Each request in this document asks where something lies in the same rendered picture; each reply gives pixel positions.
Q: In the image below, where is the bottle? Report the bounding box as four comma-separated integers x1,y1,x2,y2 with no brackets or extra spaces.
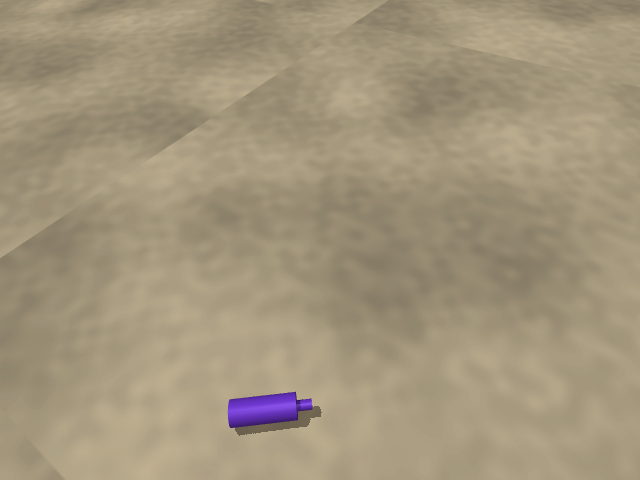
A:
228,392,313,428

